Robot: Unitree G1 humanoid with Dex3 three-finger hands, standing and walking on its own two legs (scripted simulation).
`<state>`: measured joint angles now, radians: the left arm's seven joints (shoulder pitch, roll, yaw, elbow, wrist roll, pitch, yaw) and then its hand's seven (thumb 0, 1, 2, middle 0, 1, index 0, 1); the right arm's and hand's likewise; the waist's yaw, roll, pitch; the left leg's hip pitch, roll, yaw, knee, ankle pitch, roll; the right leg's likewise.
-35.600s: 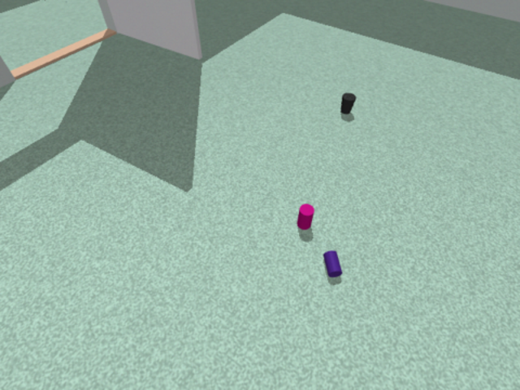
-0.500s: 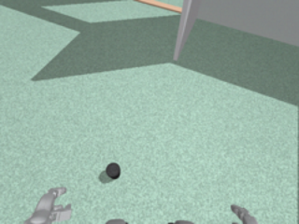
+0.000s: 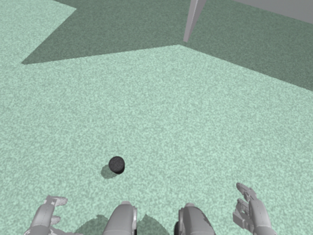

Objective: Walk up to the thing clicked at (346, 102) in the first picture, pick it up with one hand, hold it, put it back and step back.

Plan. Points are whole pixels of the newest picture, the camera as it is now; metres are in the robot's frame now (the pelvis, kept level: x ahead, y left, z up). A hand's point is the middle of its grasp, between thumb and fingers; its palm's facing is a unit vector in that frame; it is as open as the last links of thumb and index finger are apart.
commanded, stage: rise first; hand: left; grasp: from above
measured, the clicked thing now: (117, 166) +0.43 +0.21 -0.64
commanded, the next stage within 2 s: none
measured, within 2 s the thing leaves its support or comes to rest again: neither
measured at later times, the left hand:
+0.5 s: hand (82, 199) +0.22 +0.28 -0.32, palm faces -0.43 -0.54 -0.73, open 14.0 cm
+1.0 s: hand (93, 179) +0.31 +0.28 -0.44, palm faces -0.50 -0.18 -0.85, open 14.0 cm
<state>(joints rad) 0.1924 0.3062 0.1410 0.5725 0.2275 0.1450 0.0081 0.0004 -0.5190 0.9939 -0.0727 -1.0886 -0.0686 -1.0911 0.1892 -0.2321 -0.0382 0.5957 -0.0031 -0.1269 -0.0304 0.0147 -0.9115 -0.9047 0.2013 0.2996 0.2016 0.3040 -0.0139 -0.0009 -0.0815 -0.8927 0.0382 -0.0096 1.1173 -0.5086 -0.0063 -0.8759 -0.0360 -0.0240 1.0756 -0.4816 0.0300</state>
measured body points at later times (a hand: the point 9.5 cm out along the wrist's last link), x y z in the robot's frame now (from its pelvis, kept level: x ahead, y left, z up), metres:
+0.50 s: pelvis -0.04 -0.01 -0.17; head +0.15 +0.00 +0.24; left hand +0.24 +0.30 -0.28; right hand +0.16 -0.27 -0.29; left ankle +0.02 +0.12 -0.66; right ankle +0.02 -0.14 -0.66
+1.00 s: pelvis -0.08 +0.00 -0.29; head +0.13 +0.03 +0.10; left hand +0.34 +0.29 -0.39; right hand +0.00 -0.29 -0.41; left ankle +0.01 +0.12 -0.66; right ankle +0.02 -0.14 -0.66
